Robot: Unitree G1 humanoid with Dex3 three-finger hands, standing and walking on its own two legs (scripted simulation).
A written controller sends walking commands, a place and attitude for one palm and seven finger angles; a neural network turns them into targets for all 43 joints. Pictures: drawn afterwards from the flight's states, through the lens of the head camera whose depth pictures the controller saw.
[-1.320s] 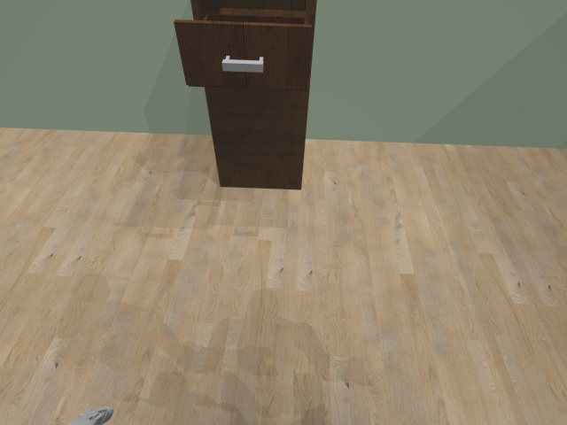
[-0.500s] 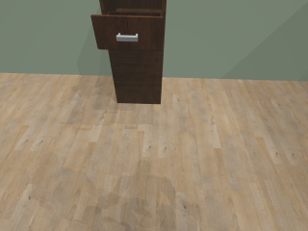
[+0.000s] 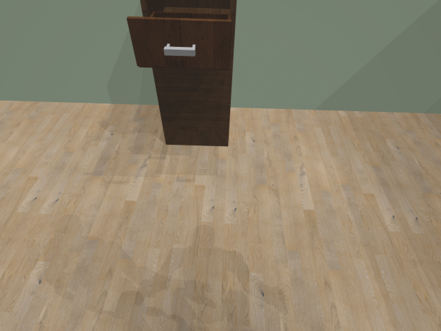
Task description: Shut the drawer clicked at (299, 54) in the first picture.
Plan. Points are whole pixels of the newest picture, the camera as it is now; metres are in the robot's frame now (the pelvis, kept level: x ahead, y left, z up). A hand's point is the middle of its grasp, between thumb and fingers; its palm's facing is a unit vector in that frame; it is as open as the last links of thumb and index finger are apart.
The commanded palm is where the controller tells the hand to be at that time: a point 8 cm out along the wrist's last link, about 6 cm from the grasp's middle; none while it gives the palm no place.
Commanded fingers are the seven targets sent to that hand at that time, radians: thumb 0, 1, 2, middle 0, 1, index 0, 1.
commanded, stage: look at it before walking up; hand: left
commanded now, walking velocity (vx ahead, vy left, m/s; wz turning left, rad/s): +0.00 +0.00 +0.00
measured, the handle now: (180, 48) +1.03 +0.21 +0.03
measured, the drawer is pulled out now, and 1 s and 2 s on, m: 0.30 0.30 0.30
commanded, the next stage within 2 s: walk to a spot facing it in 0.12 s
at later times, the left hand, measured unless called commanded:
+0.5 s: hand out of the picture +0.05 +0.22 -0.19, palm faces +0.03 -0.98 -0.20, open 7.3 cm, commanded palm none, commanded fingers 0.00 0.90 0.90 -0.20 -0.30 -0.20 -0.30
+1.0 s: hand (173, 242) +0.36 +0.15 -0.19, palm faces -0.05 -0.98 -0.18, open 7.3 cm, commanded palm none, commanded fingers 0.00 0.90 0.90 -0.20 -0.30 -0.20 -0.30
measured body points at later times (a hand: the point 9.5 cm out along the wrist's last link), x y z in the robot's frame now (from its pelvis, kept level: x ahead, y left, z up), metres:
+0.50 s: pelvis +0.05 +0.02 -0.01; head +0.04 +0.04 +0.44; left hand +0.05 +0.27 -0.17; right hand +0.06 -0.24 -0.16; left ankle +0.00 +0.13 -0.75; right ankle +0.01 -0.12 -0.75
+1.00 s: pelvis +0.25 -0.03 -0.03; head +0.27 -0.02 +0.42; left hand +0.37 +0.20 -0.17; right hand +0.13 -0.23 -0.17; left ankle +0.12 +0.11 -0.64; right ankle +0.31 -0.11 -0.75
